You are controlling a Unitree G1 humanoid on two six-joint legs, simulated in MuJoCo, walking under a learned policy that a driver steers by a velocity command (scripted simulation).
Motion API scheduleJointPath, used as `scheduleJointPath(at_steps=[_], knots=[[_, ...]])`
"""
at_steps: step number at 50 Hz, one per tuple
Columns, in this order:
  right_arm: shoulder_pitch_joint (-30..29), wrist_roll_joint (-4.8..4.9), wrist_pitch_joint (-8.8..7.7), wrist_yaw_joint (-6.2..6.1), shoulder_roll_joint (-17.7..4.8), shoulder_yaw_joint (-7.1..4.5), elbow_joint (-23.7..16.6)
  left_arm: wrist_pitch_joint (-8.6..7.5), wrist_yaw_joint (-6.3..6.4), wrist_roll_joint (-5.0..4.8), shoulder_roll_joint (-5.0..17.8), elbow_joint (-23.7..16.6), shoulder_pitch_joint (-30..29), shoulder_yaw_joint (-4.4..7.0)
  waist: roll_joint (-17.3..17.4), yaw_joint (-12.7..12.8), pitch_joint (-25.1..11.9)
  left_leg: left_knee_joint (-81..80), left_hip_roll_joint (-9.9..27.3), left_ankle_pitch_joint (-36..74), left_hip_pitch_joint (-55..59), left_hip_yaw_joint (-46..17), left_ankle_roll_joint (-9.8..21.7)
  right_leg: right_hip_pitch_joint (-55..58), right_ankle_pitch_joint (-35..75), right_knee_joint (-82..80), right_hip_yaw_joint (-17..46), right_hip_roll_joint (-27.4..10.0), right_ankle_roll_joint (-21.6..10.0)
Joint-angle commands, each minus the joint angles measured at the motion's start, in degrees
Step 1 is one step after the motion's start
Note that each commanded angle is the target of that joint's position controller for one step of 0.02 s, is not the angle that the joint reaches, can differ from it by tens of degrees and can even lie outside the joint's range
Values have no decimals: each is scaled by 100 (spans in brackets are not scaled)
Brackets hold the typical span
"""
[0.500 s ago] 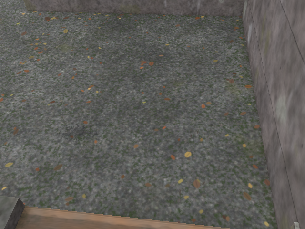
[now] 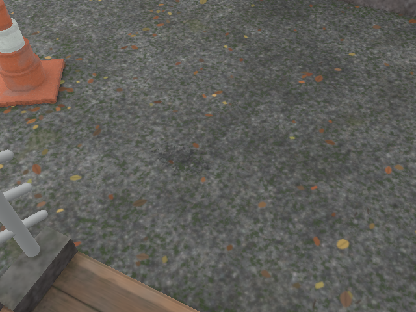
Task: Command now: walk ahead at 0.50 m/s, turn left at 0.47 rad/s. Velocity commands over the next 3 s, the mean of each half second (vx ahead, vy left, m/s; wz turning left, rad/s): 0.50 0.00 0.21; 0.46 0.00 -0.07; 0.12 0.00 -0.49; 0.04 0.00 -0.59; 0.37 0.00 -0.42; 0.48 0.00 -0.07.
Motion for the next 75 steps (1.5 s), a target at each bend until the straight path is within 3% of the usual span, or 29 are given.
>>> scheduleJointPath(at_steps=[1, 7, 13, 16, 17, 18, 19, 20, 21, 23, 25, 27, 30, 32, 35, 38, 41, 44, 46, 48, 49, 50, 53, 55, 58, 62, 72, 74, 75], knots=[[-589, -133, -171, -170, -940, -278, -556, -36, -66, 109, 414, -44, 1202, 147, 200, 473, -578, -771, 1484, 3965, -635, -1526, 1172, 1185, 2209, -1121, -301, 100, 25], [91, 91, -139, -372, -539, -152, -239, -65, -344, 99, 466, -801, -481, 158, 593, -190, 144, 111, 829, -181, -898, -1329, 760, 1248, 4960, -4114, -112, 299, -295], [290, 19, -96, -475, -684, -105, -194, 47, -546, -206, 513, -984, -323, 209, 674, -318, 388, 1788, 1184, 458, 454, -2306, 775, 1004, 3266, -5409, 146, 10, -529], [64, 115, -192, -296, -419, -30, -55, 35, -593, -9, 564, 142, 2460, 344, -342, 846, -196, 5298, 399, 489, -1501, -1357, 224, 4598, 3814, -5101, -322, -67, -948], [590, 132, -341, -131, 28, 16, 76, 62, -632, -18, 449, 484, 3329, 264, -2047, 833, -609, 8353, -484, -3253, -3560, -831, -191, 6152, 4986, -3540, 199, -593, -1345], [1074, 189, -439, -83, -163, 26, -91, 104, -689, -167, 509, 459, 3173, 207, -2757, 425, -873, 9476, -188, -3311, -4456, -932, -363, 6214, 4900, -3799, 1409, -929, -1500], [655, 421, -513, -123, -446, 12, -554, 142, -634, -251, 1255, 415, 2902, 404, -2934, 365, -1090, 9253, -10, -2671, -5220, -546, -500, 6349, 2305, -5046, 3048, -1702, -2340], [-722, 344, -316, -232, -529, -24, -765, 257, -545, -154, 374, 349, 2264, 145, -387, 393, -194, 8733, 515, -1753, -5529, 59, -372, 5276, 233, -5983, 2979, -1434, -1990], [-1131, 388, -189, -366, -341, 46, -1064, 203, -426, -45, 632, 330, 1789, 123, -564, 220, 200, 8590, 715, -1218, -5211, -53, -377, 4220, 131, -6181, 3413, -1720, -2127], [-704, 72, -5, -369, -345, 70, -967, 26, -413, 12, 253, 203, 688, -153, 206, -510, 736, 7269, 1387, -334, -4201, -484, -235, 2215, 321, -5812, 2544, -1185, -1815], [-525, 7, -88, -342, -479, -29, -845, -74, -381, 33, 295, 233, 587, -153, -178, -623, 582, 5558, 1412, 871, -3476, -249, -225, 1651, 1706, -5705, 1257, -319, -1398], [-1313, -246, -175, -322, -356, 8, -1114, -72, -164, -197, 292, 415, 1070, -125, -310, -248, 500, 2838, 1415, 2463, -2537, 72, -541, 1686, 2852, -5952, 572, 25, -1345], [-1411, -42, -182, -162, 153, 58, -1129, 16, -77, -178, 519, 827, 1787, -14, -724, -162, -108, 2180, 1312, 2852, -2136, -112, -569, 3086, 4377, -5525, 743, -470, -1397], [-1792, 11, -201, -76, -171, -36, -1073, -1, -108, -173, 584, 715, 1819, 65, -77, 9, 122, 1737, 1179, 2811, -2528, 122, -468, 3613, 3978, -5329, 719, -485, -1302], [-2772, 64, -354, 114, -157, -41, -1289, 17, -18, -247, 68, 1041, 2836, 7, -441, 588, 507, 1073, 1420, 2439, -4749, -469, -395, 5912, 2651, -4702, 1344, -703, -1277], [-3886, 118, -673, 328, -205, -44, -1617, 54, 55, -214, 280, 1173, 3470, 100, -434, 1111, 975, 734, 1480, 1802, -6145, -405, -431, 6790, 2036, -4590, 1847, -797, -1437], [-3774, -130, -758, 560, 125, 52, -1656, 104, 64, -256, 21, 743, 2213, -22, -36, 752, 1005, -691, 1153, 4774, -1683, 127, -279, 2734, 1016, -4816, 749, -40, -1175], [-3149, 37, -558, 401, -253, -50, -1533, 53, -116, -387, 408, 547, 1723, 97, -165, 501, 982, -909, 949, 4152, -260, 79, -514, 2438, 1155, -4426, 767, 174, -1102], [-1886, -51, -666, 216, -619, -210, -1047, 127, -80, -338, 272, 668, 1825, 97, -154, 64, 454, -1845, 1060, 4875, 653, 8, -508, 3286, 1872, -2606, 729, 496, -759], [551, -210, -642, 135, -1028, -425, -236, 113, -148, -281, 325, 781, 1491, 209, 70, -1147, -466, -1643, 1778, 6506, 3763, -181, -403, 1510, 662, 291, 426, 997, -216], [1310, -496, -656, 166, -1273, -282, 65, 89, -181, -386, -99, 921, 2442, 120, 1478, -880, -1504, 390, 2965, 10321, 5844, -689, 14, -161, -3720, 2888, 702, 1483, 33], [1281, -387, -621, 251, -1409, -346, 178, -27, -283, -590, 197, 643, 3056, 31, 2282, -546, -2869, 874, 3803, 10792, 6575, -1937, 1039, -717, -3100, 3438, 1197, 1173, 246], [-721, -246, -474, 227, -839, -145, -223, 176, -100, -470, 473, 388, 2060, 147, 140, 33, -2223, -961, 3435, 5033, 3250, -2012, 1214, -68, -1142, 1785, 276, 239, 190], [-1065, -336, -451, -31, -1050, -184, -163, 411, -10, -310, 495, 100, 1307, 263, -24, 223, -1127, -1651, 3503, 4468, 1121, -1818, 1187, 296, -121, 1382, 143, 119, 10], [-993, -361, -401, -209, -859, -127, -15, 471, 36, -247, 237, -369, 585, 268, 691, 239, -595, -1839, 2786, 4502, 508, -459, 771, 386, 583, -608, 83, 62, 39], [-761, -194, -277, -460, -1116, -227, 14, 445, -147, -191, 230, -920, -172, 238, 608, 106, -656, -1974, 2799, 4304, 884, 65, 747, 573, 1826, -1942, -31, 110, 67], [-679, 33, 72, -380, -1684, -521, -270, 606, -533, -211, 657, -1694, -1122, 334, 638, -160, -102, -1202, 2826, 2146, 1264, 703, 32, 1463, 879, -4291, -853, 454, -489], [-39, -108, 58, -308, -1323, -479, -233, 517, -425, -171, 1287, -1595, -610, 570, -382, -229, -426, 625, 2064, 1594, 462, 1472, -625, 3122, 3988, -5025, -212, 256, -879], [-170, -311, -7, -238, -1029, -314, -676, 503, -374, -99, 2038, -1655, -275, 725, -2100, -190, -758, 2847, 1208, -1732, -1847, 1536, -1196, 4713, 5919, -5019, 1993, -1161, -2031]])
Next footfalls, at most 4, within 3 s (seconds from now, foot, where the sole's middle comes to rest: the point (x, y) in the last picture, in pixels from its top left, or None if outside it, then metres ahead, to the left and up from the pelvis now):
0.32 right None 0.29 -0.18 -0.92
0.96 left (195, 271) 0.76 0.12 -1.08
1.46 right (260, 263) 0.81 -0.16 -1.08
1.92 left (211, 248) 0.88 0.05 -1.08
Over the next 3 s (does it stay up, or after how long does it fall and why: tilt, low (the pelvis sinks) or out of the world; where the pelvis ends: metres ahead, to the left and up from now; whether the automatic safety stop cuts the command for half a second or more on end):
stays up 1.08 -0.34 -0.31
